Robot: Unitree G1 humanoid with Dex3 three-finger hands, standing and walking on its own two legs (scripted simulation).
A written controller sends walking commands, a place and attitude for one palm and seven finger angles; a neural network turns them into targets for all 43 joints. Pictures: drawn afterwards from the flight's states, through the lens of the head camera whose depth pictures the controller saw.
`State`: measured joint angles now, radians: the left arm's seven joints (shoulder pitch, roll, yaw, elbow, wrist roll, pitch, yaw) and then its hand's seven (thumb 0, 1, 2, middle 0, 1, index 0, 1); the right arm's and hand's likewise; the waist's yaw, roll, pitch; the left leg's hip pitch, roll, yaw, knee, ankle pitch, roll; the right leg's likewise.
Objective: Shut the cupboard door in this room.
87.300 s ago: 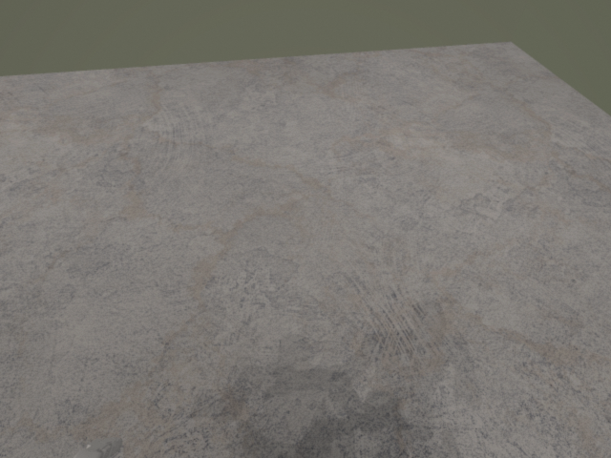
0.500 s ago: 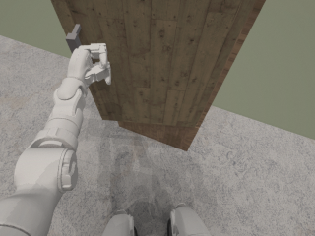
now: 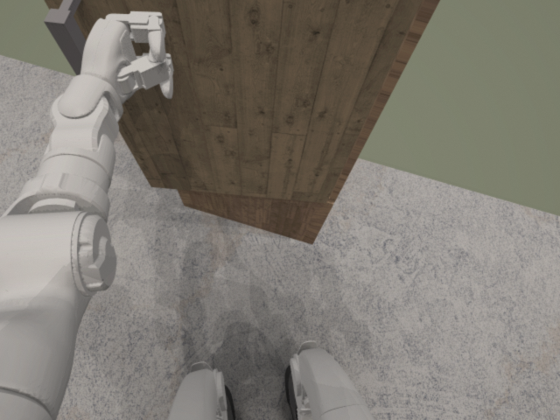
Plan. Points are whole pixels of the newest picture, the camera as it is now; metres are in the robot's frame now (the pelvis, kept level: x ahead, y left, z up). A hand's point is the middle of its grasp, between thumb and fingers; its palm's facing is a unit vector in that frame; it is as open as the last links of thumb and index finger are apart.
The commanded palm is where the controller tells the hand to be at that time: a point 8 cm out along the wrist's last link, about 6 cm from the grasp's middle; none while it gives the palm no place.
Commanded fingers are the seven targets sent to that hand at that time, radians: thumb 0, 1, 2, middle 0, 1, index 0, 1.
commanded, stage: push the door shut along its arc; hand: left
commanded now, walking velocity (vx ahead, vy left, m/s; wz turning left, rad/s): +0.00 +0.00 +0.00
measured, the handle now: (89, 51) +0.59 +0.17 +0.11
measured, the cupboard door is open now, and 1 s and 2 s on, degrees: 13 0 0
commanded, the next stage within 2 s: pull the fist back off the door in 0.54 s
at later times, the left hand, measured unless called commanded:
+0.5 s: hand (185, 47) +0.58 +0.04 +0.12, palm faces -0.40 -0.92 -0.02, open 3.6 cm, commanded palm +0.61 +0.07 +0.11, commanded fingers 0.00 0.90 0.90 -1.30 -1.50 -1.30 -1.50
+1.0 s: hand (212, 39) +0.61 +0.01 +0.11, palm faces +0.02 -1.00 -0.06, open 3.1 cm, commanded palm +0.57 +0.05 +0.11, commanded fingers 0.00 0.90 0.90 -1.30 -1.50 -1.30 -1.50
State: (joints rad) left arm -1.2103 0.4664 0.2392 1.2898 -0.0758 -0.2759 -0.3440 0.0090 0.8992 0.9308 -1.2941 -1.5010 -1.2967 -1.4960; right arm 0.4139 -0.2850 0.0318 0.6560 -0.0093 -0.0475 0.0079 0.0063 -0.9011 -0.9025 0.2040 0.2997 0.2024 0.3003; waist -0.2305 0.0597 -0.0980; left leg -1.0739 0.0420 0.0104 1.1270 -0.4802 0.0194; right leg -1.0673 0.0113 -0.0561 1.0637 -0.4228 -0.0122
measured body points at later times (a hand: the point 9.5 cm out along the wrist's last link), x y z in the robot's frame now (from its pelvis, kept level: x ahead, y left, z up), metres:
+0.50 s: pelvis +0.00 +0.00 -0.01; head +0.17 +0.00 +0.40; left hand +0.59 +0.10 +0.13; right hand -0.03 -0.27 -0.12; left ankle +0.02 +0.11 -0.65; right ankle +0.04 -0.12 -0.65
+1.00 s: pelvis +0.00 -0.01 -0.01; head +0.18 -0.01 +0.41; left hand +0.60 +0.06 +0.11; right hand -0.07 -0.23 -0.12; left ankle +0.02 +0.11 -0.65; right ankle +0.04 -0.12 -0.65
